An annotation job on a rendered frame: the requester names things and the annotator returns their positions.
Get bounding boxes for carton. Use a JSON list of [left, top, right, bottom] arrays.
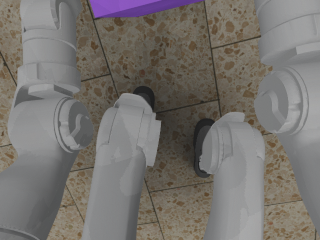
[[89, 0, 205, 18]]

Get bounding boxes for robot right forearm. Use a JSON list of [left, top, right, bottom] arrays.
[[254, 0, 320, 69]]

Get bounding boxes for robot left forearm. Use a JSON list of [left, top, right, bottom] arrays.
[[7, 0, 82, 141]]

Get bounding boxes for robot right upper arm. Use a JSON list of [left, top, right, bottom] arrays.
[[253, 61, 320, 237]]

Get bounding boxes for right robot foot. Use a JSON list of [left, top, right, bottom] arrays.
[[193, 118, 215, 178]]

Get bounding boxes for robot left upper arm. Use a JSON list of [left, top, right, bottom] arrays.
[[0, 97, 94, 240]]

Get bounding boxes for right robot shin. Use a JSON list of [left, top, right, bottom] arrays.
[[199, 112, 266, 174]]

